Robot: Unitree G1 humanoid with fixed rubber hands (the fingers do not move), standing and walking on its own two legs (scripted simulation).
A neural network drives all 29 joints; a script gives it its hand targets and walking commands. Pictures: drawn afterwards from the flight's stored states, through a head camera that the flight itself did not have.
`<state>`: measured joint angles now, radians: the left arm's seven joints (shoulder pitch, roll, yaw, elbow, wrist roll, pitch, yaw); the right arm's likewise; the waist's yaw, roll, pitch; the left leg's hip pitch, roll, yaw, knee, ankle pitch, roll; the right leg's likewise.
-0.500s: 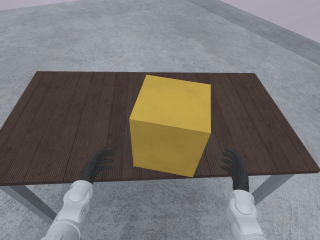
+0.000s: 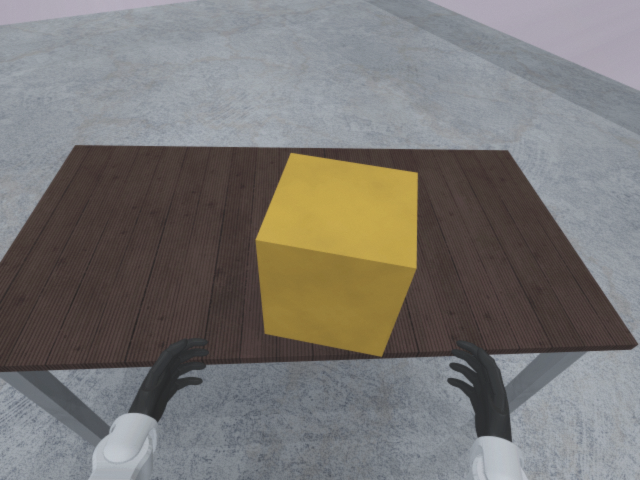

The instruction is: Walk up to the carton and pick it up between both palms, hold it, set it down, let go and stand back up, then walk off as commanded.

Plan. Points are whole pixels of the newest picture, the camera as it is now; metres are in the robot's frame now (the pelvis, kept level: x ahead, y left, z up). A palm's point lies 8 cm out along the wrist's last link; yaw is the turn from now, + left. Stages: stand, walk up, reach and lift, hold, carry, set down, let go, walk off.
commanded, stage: set down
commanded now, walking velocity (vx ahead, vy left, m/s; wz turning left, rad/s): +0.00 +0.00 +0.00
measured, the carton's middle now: (337, 257) +0.46 -0.04 -0.03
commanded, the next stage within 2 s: let go in 1.62 s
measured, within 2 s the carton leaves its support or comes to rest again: neither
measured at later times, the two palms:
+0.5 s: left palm (159, 413) +0.22 +0.21 -0.05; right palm (494, 419) +0.19 -0.22 -0.03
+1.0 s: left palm (151, 434) +0.20 +0.22 -0.06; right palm (489, 436) +0.18 -0.21 -0.05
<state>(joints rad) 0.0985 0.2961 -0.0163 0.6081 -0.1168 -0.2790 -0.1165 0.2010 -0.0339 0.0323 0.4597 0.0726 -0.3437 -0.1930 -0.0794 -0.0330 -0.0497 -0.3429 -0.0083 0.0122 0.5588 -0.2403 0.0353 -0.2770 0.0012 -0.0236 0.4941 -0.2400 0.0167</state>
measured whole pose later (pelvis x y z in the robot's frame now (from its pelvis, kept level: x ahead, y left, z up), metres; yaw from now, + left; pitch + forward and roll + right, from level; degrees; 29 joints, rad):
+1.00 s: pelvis +0.02 -0.02 +0.00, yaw +0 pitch +0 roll +0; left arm 0.22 0.30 0.01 0.58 -0.12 -0.06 -0.08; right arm 0.25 -0.03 0.03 0.54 0.07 -0.24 -0.10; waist -0.07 -0.03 -0.02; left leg -0.24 -0.01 0.01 0.48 -0.24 0.01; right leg -0.21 0.00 -0.02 0.49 -0.28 -0.01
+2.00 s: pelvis +0.02 -0.04 +0.00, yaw +0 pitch +0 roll +1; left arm 0.20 0.30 0.00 0.58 -0.12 0.12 0.00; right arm 0.23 -0.10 0.03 0.64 0.07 -0.16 0.00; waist -0.07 -0.02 -0.02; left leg -0.22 0.01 0.01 0.46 -0.23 -0.02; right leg -0.21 0.02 -0.02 0.49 -0.28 -0.03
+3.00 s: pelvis +0.02 -0.03 +0.00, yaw +0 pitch -2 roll +0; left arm 0.23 0.30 0.03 0.80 -0.09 0.02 0.02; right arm 0.23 -0.27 0.03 0.95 0.06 0.00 -0.01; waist -0.07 0.01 0.00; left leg -0.22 0.01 0.01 0.53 -0.26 0.01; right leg -0.18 0.02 -0.02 0.51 -0.29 -0.03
